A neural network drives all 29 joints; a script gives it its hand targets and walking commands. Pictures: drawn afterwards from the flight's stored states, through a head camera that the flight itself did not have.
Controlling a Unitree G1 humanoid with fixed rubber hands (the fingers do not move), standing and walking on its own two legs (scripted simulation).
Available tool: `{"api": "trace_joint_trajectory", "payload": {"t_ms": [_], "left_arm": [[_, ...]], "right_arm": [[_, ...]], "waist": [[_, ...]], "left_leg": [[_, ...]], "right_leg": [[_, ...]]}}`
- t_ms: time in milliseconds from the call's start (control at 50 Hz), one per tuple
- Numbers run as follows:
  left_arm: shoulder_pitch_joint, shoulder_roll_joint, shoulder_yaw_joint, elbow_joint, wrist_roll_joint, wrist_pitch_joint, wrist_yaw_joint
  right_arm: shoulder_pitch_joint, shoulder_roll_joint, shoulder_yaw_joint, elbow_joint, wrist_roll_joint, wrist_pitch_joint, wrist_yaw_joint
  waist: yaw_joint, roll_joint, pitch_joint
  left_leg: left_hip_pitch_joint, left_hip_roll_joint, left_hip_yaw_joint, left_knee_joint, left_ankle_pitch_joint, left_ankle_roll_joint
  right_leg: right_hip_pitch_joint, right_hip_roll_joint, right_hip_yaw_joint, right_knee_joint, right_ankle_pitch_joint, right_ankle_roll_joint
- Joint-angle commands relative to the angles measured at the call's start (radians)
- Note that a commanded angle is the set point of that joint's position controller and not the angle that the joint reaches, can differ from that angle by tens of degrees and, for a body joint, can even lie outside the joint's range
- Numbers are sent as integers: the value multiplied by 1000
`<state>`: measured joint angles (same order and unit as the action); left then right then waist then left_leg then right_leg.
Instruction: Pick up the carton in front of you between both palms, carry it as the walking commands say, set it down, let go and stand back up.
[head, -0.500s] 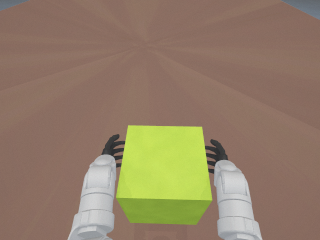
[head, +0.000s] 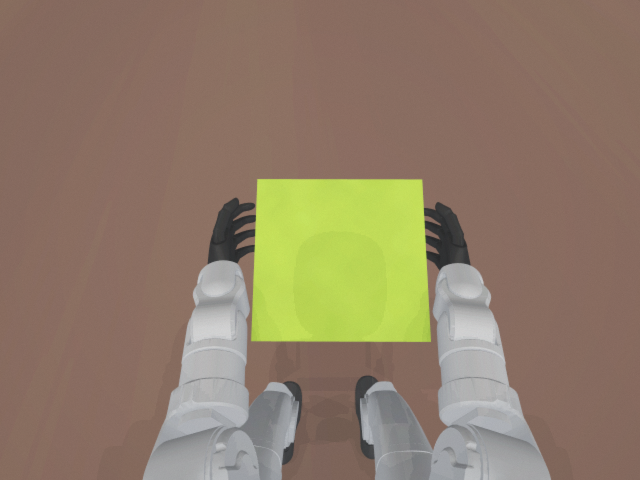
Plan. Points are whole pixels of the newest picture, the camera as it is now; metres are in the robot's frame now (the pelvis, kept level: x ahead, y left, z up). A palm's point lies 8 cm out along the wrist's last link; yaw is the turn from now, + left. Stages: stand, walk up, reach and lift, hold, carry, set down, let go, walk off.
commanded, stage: set down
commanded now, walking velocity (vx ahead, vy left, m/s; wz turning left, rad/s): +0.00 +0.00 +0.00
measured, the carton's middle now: (336, 269) +0.37 +0.00 -0.16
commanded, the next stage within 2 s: none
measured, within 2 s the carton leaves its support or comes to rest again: rests again in 1.74 s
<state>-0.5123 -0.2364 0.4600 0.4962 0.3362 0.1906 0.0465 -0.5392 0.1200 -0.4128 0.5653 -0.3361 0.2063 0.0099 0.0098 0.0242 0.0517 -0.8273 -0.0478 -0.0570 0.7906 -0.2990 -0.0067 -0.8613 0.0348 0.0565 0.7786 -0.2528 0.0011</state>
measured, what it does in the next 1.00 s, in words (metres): lowers itself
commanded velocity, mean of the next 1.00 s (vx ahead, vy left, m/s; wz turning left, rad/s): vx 0.00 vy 0.00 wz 0.00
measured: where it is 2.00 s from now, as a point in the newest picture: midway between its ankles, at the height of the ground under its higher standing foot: (327, 434)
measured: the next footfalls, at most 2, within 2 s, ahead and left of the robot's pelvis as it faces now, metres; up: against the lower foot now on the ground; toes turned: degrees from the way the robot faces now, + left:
none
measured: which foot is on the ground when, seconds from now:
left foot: down 0.00-1.00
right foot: down 0.00-1.00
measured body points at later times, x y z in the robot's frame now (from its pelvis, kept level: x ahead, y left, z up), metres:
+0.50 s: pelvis -0.03 -0.01 -0.14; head +0.20 -0.02 +0.24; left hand +0.41 +0.14 -0.21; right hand +0.43 -0.16 -0.23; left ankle +0.04 +0.12 -0.70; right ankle +0.06 -0.12 -0.70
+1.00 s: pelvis -0.05 -0.01 -0.26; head +0.25 -0.03 +0.07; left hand +0.44 +0.14 -0.38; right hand +0.47 -0.16 -0.39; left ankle +0.04 +0.12 -0.70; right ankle +0.06 -0.12 -0.70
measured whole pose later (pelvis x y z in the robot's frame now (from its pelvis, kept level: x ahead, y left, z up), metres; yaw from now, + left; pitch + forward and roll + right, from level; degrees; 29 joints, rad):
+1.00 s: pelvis -0.05 -0.01 -0.26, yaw +3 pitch +47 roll +4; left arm -1.03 -0.07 0.52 0.67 0.16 0.22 0.14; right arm -1.14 -0.12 -0.32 0.83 -0.19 0.25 -0.06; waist 0.01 0.02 -0.08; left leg -2.09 -0.14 -0.05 1.83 -0.56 -0.08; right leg -2.15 0.11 0.08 1.83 -0.49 0.03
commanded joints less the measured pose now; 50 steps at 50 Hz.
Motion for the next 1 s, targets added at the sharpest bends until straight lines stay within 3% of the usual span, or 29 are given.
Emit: {"api": "trace_joint_trajectory", "payload": {"t_ms": [0, 40, 100, 180, 260, 400, 680, 980], "left_arm": [[-477, -798, -600, 45, -153, -87, -186], [-506, -802, -657, 13, -181, -92, -179], [-538, -814, -683, 0, -198, -67, -177], [-593, -828, -632, 46, -186, -4, -193], [-666, -825, -571, 101, -172, 41, -207], [-775, -804, -515, 156, -178, 47, -196], [-986, -742, -510, 167, -249, 25, -153], [-1170, -658, -444, 202, -270, 20, -130]], "right_arm": [[-498, 813, 579, 8, 155, -104, 206], [-523, 819, 622, -16, 175, -108, 201], [-547, 821, 637, -19, 187, -84, 202], [-593, 824, 587, 44, 169, -23, 219], [-659, 826, 526, 109, 151, 23, 230], [-764, 817, 486, 170, 158, 30, 213], [-964, 769, 527, 180, 226, 15, 148], [-1138, 661, 495, 257, 254, 7, 140]], "waist": [[-4, -51, -917], [-8, -54, -1029], [-8, -49, -1077], [-11, -48, -992], [-9, -49, -947], [3, -56, -1028], [3, -93, -1191], [1, -100, -1171]], "left_leg": [[111, -87, 5, 80, 447, -41], [58, -93, 12, 136, 437, -44], [-21, -102, 21, 195, 346, -44], [-166, -108, 33, 249, 140, -40], [-309, -110, 47, 311, 31, -36], [-474, -125, 66, 451, 30, -40], [-733, -146, 113, 714, -17, -51], [-884, -146, 144, 926, -25, -54]], "right_leg": [[359, 86, 5, 123, 505, 3], [312, 87, 1, 179, 507, 7], [185, 92, -9, 230, 392, 12], [0, 97, -24, 276, 160, 11], [-121, 103, -36, 341, 48, 5], [-258, 112, -43, 474, 57, 7], [-380, 120, -53, 712, 42, 28], [-570, 112, -76, 919, 32, 30]]}}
